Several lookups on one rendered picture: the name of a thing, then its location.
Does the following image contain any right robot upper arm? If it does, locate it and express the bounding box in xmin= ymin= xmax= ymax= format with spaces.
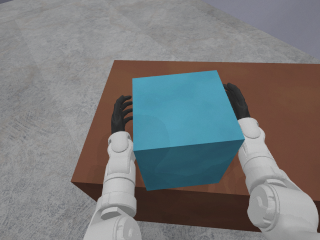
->
xmin=247 ymin=183 xmax=320 ymax=240

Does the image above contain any pedestal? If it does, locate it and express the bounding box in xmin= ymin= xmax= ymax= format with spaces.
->
xmin=70 ymin=60 xmax=320 ymax=233

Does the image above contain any carton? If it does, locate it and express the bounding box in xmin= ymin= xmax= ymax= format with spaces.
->
xmin=132 ymin=70 xmax=245 ymax=191

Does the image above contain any left robot upper arm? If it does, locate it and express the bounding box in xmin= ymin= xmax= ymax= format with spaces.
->
xmin=83 ymin=215 xmax=142 ymax=240

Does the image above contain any robot left forearm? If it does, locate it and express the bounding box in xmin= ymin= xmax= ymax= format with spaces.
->
xmin=87 ymin=131 xmax=137 ymax=230

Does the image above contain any robot right forearm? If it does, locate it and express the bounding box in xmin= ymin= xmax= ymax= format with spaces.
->
xmin=238 ymin=117 xmax=319 ymax=229

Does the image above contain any right robot hand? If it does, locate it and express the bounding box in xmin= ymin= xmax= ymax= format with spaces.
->
xmin=222 ymin=82 xmax=251 ymax=120

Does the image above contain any left robot hand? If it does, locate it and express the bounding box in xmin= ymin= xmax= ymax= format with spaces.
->
xmin=111 ymin=95 xmax=133 ymax=134

